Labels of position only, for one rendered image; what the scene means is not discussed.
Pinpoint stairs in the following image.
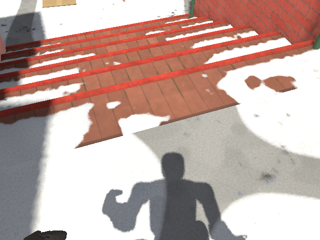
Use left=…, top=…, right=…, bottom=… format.
left=0, top=13, right=291, bottom=111

